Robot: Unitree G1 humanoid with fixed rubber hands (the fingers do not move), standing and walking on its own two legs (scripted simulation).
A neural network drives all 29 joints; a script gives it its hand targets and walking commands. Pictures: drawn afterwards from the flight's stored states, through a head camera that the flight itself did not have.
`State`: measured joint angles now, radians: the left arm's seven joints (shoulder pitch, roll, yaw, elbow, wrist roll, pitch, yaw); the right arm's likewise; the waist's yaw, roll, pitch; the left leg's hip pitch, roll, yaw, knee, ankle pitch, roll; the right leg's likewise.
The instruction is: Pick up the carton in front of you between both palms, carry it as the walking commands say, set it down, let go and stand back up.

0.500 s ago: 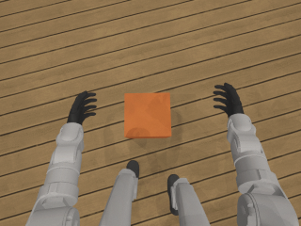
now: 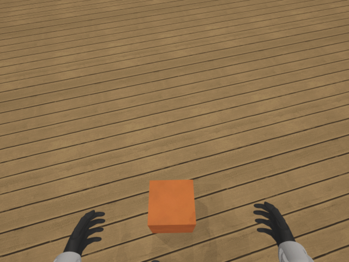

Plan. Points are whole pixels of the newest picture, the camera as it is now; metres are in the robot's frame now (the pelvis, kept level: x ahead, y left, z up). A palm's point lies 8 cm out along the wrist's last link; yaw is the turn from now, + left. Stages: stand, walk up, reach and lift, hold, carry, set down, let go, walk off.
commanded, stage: let go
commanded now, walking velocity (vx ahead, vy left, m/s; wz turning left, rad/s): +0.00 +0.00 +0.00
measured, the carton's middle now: (171, 207) +0.39 +0.04 -0.65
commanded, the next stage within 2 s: stand in 0.50 s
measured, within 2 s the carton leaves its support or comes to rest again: neither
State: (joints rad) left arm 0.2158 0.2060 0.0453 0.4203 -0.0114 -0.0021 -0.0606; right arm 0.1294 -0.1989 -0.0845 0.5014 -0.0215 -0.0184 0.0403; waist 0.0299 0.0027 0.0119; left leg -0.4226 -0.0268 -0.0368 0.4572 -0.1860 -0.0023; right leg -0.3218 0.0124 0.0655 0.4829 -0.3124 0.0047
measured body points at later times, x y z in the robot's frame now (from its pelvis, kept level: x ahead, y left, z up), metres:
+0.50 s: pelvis +0.00 +0.00 +0.00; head +0.02 +0.00 +0.45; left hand +0.18 +0.24 -0.07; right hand +0.17 -0.24 -0.08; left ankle +0.02 +0.12 -0.74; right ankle -0.05 -0.12 -0.74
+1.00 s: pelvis +0.01 +0.01 +0.00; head +0.02 +0.03 +0.45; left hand +0.14 +0.30 -0.11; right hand +0.14 -0.29 -0.09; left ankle +0.02 +0.12 -0.74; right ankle -0.05 -0.12 -0.74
